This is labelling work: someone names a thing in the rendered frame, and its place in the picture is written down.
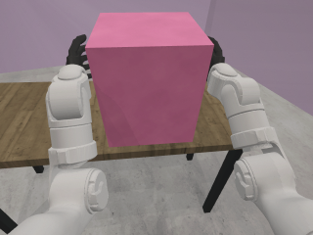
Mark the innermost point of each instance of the right robot upper arm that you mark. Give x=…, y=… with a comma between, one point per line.
x=267, y=180

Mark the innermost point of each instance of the table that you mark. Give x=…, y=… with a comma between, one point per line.
x=25, y=136

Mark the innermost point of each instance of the right robot hand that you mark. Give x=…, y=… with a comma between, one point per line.
x=217, y=55

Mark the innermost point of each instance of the left robot upper arm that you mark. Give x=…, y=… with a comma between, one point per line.
x=75, y=196

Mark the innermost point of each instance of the right robot forearm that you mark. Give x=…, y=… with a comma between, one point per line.
x=240, y=97

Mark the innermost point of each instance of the left robot hand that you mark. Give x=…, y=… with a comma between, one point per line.
x=75, y=51

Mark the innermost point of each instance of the left robot forearm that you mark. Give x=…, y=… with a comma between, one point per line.
x=69, y=119

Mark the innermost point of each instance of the carton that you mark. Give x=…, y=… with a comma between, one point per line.
x=149, y=71

